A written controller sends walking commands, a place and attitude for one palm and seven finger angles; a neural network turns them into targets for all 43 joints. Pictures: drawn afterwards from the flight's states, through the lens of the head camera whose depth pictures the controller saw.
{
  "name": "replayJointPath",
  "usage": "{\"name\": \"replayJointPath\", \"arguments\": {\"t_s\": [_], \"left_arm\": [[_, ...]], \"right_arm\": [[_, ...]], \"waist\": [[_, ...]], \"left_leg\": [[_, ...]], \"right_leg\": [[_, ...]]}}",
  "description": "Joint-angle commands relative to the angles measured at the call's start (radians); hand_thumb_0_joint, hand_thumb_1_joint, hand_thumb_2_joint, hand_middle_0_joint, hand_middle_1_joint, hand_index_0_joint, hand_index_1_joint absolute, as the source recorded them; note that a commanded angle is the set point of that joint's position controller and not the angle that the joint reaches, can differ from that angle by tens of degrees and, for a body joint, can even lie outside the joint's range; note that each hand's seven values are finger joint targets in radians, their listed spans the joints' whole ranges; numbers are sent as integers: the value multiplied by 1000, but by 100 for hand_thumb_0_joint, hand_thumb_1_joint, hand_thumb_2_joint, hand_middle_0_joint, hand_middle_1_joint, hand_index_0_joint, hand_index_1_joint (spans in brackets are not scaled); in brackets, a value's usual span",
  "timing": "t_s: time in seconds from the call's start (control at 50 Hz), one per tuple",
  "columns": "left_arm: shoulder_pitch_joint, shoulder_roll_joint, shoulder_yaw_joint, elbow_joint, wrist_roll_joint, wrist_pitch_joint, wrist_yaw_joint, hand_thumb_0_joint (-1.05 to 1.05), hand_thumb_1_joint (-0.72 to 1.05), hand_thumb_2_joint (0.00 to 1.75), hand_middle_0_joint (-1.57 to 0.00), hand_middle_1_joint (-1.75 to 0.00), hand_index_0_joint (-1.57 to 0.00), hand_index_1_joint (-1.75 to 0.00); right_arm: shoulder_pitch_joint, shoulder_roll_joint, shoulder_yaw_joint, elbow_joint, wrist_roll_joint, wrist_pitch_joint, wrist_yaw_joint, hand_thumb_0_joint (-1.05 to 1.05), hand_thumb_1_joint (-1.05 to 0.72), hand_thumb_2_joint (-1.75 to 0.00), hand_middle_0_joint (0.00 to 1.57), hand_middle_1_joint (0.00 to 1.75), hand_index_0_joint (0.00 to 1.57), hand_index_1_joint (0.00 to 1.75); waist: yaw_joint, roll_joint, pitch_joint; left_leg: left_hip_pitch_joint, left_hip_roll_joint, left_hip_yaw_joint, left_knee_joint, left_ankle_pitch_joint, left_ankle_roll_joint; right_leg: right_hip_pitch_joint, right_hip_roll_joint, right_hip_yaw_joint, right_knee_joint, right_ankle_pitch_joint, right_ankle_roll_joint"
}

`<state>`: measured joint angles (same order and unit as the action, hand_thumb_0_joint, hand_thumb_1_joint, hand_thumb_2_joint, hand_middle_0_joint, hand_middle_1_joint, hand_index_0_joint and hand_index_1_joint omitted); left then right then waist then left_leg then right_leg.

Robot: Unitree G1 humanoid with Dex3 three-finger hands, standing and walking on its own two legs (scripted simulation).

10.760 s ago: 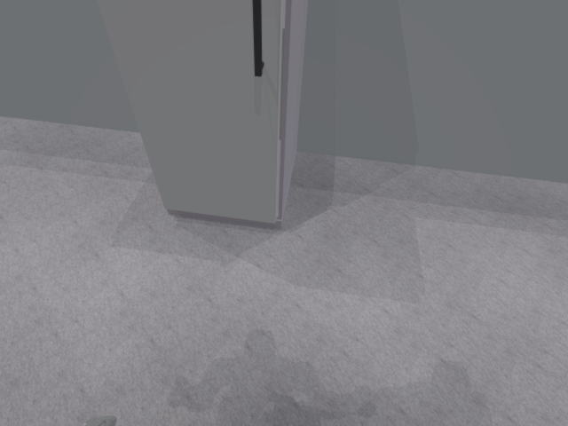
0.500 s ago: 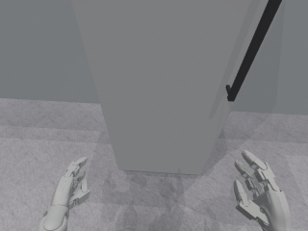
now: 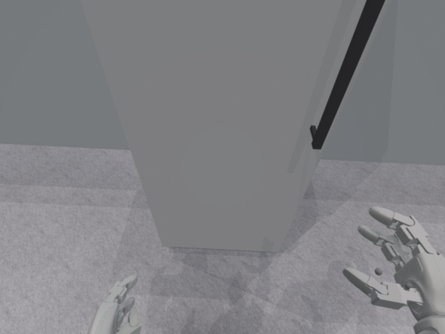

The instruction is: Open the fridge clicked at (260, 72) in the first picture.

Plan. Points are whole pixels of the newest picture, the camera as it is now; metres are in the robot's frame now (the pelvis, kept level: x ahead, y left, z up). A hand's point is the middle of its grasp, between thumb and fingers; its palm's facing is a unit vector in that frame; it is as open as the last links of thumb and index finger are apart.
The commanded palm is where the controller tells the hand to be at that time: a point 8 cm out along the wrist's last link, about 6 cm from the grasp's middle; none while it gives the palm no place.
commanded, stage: raise the hand to about handle height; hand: right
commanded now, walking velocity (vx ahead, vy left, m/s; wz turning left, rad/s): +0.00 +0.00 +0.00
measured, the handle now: (351, 44) +0.53 -0.18 +0.28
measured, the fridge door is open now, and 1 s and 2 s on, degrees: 0 0 0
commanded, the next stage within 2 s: move the hooked fingers beside the handle in 1.26 s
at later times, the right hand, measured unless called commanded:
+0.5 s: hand (435, 221) +0.26 -0.26 +0.16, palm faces +0.07 +1.00 -0.07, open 13.7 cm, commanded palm +0.23 -0.30 +0.17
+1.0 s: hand (442, 186) +0.29 -0.27 +0.20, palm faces +0.05 +1.00 -0.06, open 13.9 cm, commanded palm +0.26 -0.31 +0.21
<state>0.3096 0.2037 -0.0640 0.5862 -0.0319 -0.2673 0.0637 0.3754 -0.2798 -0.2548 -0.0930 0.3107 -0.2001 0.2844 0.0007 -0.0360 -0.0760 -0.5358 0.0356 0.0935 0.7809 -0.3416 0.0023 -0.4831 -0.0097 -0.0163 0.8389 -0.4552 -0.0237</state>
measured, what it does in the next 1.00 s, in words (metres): stands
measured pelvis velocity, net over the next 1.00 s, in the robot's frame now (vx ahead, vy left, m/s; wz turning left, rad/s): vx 0.01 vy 0.01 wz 0.01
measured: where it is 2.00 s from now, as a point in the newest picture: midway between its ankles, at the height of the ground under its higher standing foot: outside the picture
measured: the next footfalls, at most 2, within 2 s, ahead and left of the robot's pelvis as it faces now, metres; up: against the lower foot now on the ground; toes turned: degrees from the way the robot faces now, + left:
none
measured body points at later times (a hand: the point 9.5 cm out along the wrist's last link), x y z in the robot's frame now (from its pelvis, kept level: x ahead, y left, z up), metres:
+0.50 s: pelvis +0.01 +0.00 +0.03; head +0.00 +0.01 +0.47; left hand +0.21 +0.21 -0.03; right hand +0.25 -0.32 +0.17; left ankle +0.03 +0.12 -0.70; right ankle -0.02 -0.10 -0.70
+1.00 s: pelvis +0.01 +0.01 +0.03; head +0.00 +0.03 +0.48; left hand +0.19 +0.25 -0.04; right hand +0.29 -0.32 +0.20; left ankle +0.03 +0.12 -0.70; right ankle -0.02 -0.10 -0.70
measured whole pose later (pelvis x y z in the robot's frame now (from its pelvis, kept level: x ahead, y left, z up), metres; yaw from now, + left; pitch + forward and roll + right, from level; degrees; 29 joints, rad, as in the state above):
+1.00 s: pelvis +0.01 +0.01 +0.03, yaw +1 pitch -1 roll +1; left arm 0.24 0.29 -0.07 0.59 -0.07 -0.21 0.10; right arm -0.11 -0.46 -0.48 0.16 0.34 0.16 0.47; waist -0.05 -0.05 -0.01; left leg -0.24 0.02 0.09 0.49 -0.23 0.01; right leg -0.17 -0.01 -0.03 0.52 -0.33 -0.01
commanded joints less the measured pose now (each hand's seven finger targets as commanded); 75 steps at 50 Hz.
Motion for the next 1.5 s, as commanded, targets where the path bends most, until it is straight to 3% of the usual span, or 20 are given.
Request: {"name": "replayJointPath", "arguments": {"t_s": [0.0, 0.12, 0.18, 0.24, 0.34, 0.38, 0.46, 0.52, 0.74, 0.78, 0.82, 0.92, 1.0, 1.02, 1.06, 1.1, 1.12, 1.32, 1.42, 1.48], "left_arm": [[-129, 167, 73, -172, -9, -97, 11, 0, 90, 90, -20, -30, -20, -30], [-127, 188, 67, -152, -14, -107, 33, 0, 90, 90, -20, -30, -20, -30], [-134, 184, 60, -147, -17, -109, 39, 0, 90, 90, -20, -30, -20, -30], [-139, 186, 53, -140, -16, -104, 44, 0, 90, 90, -20, -30, -20, -30], [-155, 186, 46, -141, -20, -87, 48, 0, 90, 90, -20, -30, -20, -30], [-161, 184, 41, -143, -23, -79, 49, 0, 90, 90, -20, -30, -20, -30], [-170, 184, 32, -140, -24, -59, 53, 0, 90, 90, -20, -30, -20, -30], [-182, 179, 27, -143, -26, -51, 54, 0, 90, 90, -20, -30, -20, -30], [-200, 186, 21, -145, -35, -22, 53, 0, 90, 90, -20, -30, -20, -30], [-192, 187, 24, -143, -38, -15, 48, 0, 90, 90, -20, -30, -20, -30], [-193, 196, 32, -149, -38, -8, 40, 0, 90, 90, -20, -30, -20, -30], [-208, 192, 37, -173, -37, -3, 34, 0, 90, 90, -20, -30, -20, -30], [-195, 182, 35, -169, -33, -10, 43, 0, 90, 90, -20, -30, -20, -30], [-193, 184, 34, -161, -32, -8, 43, 0, 90, 90, -20, -30, -20, -30], [-194, 185, 33, -153, -34, -8, 47, 0, 90, 90, -20, -30, -20, -30], [-193, 185, 34, -153, -37, -9, 51, 0, 90, 90, -20, -30, -20, -30], [-195, 187, 35, -155, -34, -7, 50, 0, 90, 90, -20, -30, -20, -30], [-198, 185, 31, -154, -36, -1, 47, 0, 90, 90, -20, -30, -20, -30], [-188, 189, 32, -137, -37, 3, 57, 0, 90, 90, -20, -30, -20, -30], [-189, 189, 31, -135, -41, 2, 63, 0, 90, 90, -20, -30, -20, -30]], "right_arm": [[-104, -131, -95, -216, 22, -71, 6, 0, 10, -47, 27, 94, 27, 94], [-244, -222, -157, -186, 33, -16, 43, 0, 24, -41, 28, 103, 28, 103], [-318, -236, -167, -199, 35, 9, 53, 0, 31, -38, 29, 108, 29, 108], [-344, -255, -195, -135, 45, 50, 68, 0, 38, -35, 29, 112, 29, 112], [-446, -299, -228, -104, 48, 124, 104, 0, 50, -30, 30, 120, 30, 120], [-503, -309, -226, -111, 45, 149, 114, 0, 50, -30, 30, 120, 30, 120], [-576, -349, -261, -53, 52, 189, 132, 0, 50, -30, 30, 120, 30, 120], [-646, -383, -273, -64, 48, 205, 142, 0, 50, -30, 30, 120, 30, 120], [-826, -492, -332, 45, 40, 279, 177, 0, 50, -30, 30, 120, 30, 120], [-755, -442, -307, 121, 48, 295, 192, 0, 50, -30, 30, 120, 30, 120], [-702, -438, -311, 161, 58, 310, 207, 0, 50, -30, 30, 120, 30, 120], [-749, -480, -343, 33, 59, 294, 187, 0, 50, -30, 30, 120, 30, 120], [-776, -493, -363, -19, 45, 266, 152, 0, 50, -30, 30, 120, 30, 120], [-768, -494, -358, -15, 43, 267, 147, 0, 50, -30, 30, 120, 30, 120], [-771, -472, -342, 23, 40, 273, 148, 0, 50, -30, 30, 120, 30, 120], [-774, -460, -327, 31, 36, 279, 155, 0, 50, -30, 30, 120, 30, 120], [-770, -462, -326, 31, 40, 283, 160, 0, 50, -30, 30, 120, 30, 120], [-768, -459, -317, 33, 45, 294, 173, 0, 50, -30, 30, 120, 30, 120], [-849, -468, -303, 119, 35, 292, 168, 0, 50, -30, 30, 120, 30, 120], [-944, -469, -280, 129, 21, 275, 166, 0, 50, -30, 30, 120, 30, 120]], "waist": [[-22, 1, -120], [-29, -14, -105], [-36, -71, -111], [-43, -29, -81], [-51, -48, -81], [-50, -72, -81], [-48, -15, -65], [-52, -65, -83], [-54, -35, -108], [-54, -10, -83], [-63, 22, -71], [-67, -5, -127], [-66, -75, -151], [-64, -42, -121], [-56, -45, -88], [-53, -78, -89], [-57, -46, -91], [-57, -27, -99], [-39, 3, -66], [-26, -44, -94]], "left_leg": [[178, -32, -11, -117, 116, 17], [236, -31, -20, -166, 132, 22], [266, -33, -11, -180, 185, 25], [300, -37, -13, -205, 232, 26], [348, -37, -19, -241, 292, 26], [349, -39, -20, -256, 283, 25], [371, -41, -25, -287, 277, 25], [393, -40, -31, -302, 293, 30], [440, -31, -39, -344, 299, 30], [425, -30, -39, -342, 305, 29], [428, -20, -61, -340, 310, 30], [451, -19, -70, -333, 311, 26], [454, -30, -48, -332, 345, 27], [450, -31, -49, -341, 331, 27], [431, -29, -53, -349, 308, 26], [424, -30, -51, -350, 306, 27], [438, -27, -58, -352, 316, 27], [438, -35, -42, -351, 333, 26], [399, -31, -57, -369, 261, 22], [395, -29, -55, -363, 245, 23]], "right_leg": [[20, 0, 53, -200, 259, 20], [85, 1, 60, -245, 270, 14], [145, 0, 62, -275, 323, 21], [161, 0, 59, -296, 353, 19], [214, 3, 49, -325, 397, 16], [234, 3, 49, -340, 390, 16], [240, 4, 52, -362, 375, 11], [278, 6, 48, -371, 393, 11], [300, 9, 49, -414, 393, 4], [287, 8, 42, -411, 390, 3], [262, 5, 35, -395, 384, 3], [280, 7, 27, -386, 397, 2], [318, 13, 24, -404, 428, 1], [306, 7, 24, -406, 417, 1], [296, 9, 25, -416, 386, 0], [311, 12, 23, -418, 384, 0], [306, 8, 22, -412, 391, 0], [314, 9, 28, -417, 409, 3], [296, 8, 28, -415, 346, -1], [307, 12, 30, -417, 335, 0]]}}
